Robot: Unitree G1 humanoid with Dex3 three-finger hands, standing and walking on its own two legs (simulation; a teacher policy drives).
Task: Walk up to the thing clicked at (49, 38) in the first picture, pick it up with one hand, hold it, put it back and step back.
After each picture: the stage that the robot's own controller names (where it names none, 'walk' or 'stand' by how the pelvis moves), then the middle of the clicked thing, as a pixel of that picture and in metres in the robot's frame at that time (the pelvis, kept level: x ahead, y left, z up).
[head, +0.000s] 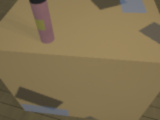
stand; (42, 17) +0.63 +0.21 +0.10
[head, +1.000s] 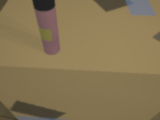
walk; (48, 26) +0.51 +0.16 +0.12
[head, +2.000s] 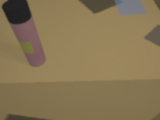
walk; (28, 37) +0.45 +0.22 +0.12
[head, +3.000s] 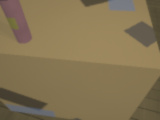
stand; (15, 15) +0.58 +0.32 +0.13
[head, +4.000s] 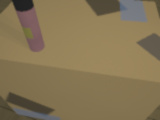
stand; (30, 25) +0.56 +0.26 +0.10
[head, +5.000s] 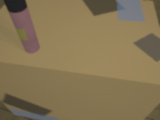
stand; (24, 26) +0.55 +0.28 +0.10
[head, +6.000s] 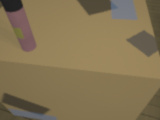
stand; (20, 25) +0.57 +0.30 +0.10
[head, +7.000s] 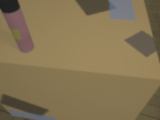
stand; (18, 26) +0.57 +0.31 +0.10
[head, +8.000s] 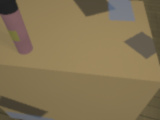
rise first; (16, 28) +0.55 +0.31 +0.10
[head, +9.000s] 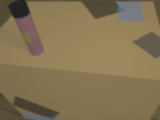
rise first; (28, 30) +0.56 +0.31 +0.10
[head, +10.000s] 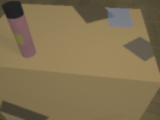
go down; (21, 32) +0.57 +0.30 +0.11
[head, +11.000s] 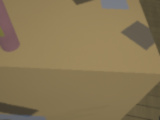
go down; out of the picture +0.52 +0.29 +0.13
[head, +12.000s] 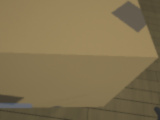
close in; out of the picture +0.54 +0.31 +0.15
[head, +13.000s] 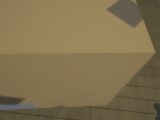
close; out of the picture +0.55 +0.32 +0.16
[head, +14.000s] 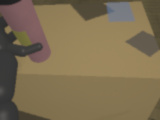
lift; (25, 24) +0.35 +0.16 +0.29
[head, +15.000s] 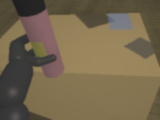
lift; (42, 39) +0.34 +0.14 +0.26
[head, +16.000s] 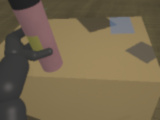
hold; (39, 33) +0.34 +0.15 +0.29
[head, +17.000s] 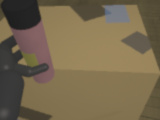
hold; (34, 47) +0.32 +0.15 +0.24
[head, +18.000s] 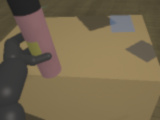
crouch; (38, 39) +0.34 +0.15 +0.27
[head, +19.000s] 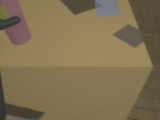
crouch; (5, 3) +0.46 +0.22 +0.28
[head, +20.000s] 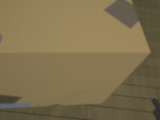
lower; out of the picture +0.50 +0.28 +0.15
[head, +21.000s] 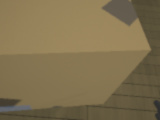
lower; out of the picture +0.51 +0.28 +0.17
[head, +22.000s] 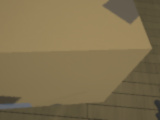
lower; out of the picture +0.51 +0.28 +0.17
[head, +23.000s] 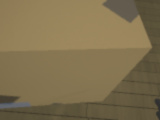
lower; out of the picture +0.52 +0.29 +0.17
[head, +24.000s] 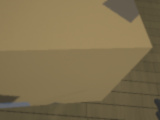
loosen; out of the picture +0.52 +0.29 +0.17
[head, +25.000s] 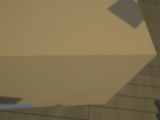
withdraw; out of the picture +0.50 +0.29 +0.16
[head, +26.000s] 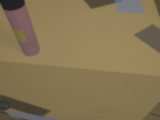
sink last; (22, 26) +0.49 +0.27 +0.15
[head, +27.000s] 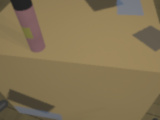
stand; (30, 25) +0.54 +0.28 +0.13
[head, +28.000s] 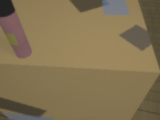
stand; (14, 31) +0.52 +0.30 +0.12
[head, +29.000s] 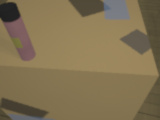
stand; (19, 34) +0.53 +0.30 +0.10
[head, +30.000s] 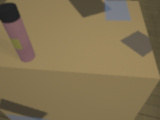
stand; (18, 35) +0.52 +0.29 +0.10
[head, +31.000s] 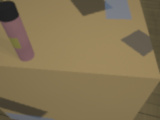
stand; (17, 34) +0.51 +0.29 +0.10
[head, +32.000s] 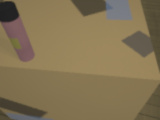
stand; (17, 35) +0.51 +0.29 +0.10
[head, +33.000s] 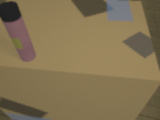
walk; (19, 35) +0.51 +0.29 +0.10
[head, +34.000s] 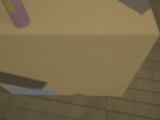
walk; out of the picture +0.61 +0.30 +0.13
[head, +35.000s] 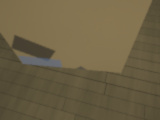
walk; out of the picture +0.87 +0.27 +0.13
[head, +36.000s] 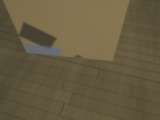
stand; out of the picture +1.14 +0.31 +0.12
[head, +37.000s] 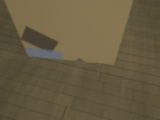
stand; out of the picture +1.13 +0.28 +0.11
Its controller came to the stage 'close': yes
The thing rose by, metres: 0.20
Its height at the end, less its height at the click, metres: +0.00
